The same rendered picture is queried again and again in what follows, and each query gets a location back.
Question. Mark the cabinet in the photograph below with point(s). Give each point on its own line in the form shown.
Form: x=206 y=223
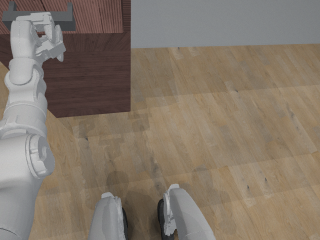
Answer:
x=95 y=75

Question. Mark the left robot hand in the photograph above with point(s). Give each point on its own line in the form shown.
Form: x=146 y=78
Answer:
x=25 y=42

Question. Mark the robot left shin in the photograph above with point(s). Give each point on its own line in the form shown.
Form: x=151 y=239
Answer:
x=120 y=225

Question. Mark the right robot thigh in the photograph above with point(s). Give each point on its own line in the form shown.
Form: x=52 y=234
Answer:
x=190 y=222

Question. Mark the handle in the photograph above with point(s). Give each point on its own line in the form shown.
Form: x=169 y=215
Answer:
x=65 y=19

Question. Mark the robot left forearm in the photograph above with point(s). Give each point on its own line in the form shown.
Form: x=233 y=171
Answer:
x=26 y=108

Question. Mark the robot left upper arm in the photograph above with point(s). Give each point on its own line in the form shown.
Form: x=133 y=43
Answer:
x=25 y=160

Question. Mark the drawer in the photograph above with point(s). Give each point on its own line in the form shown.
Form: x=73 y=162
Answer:
x=91 y=16

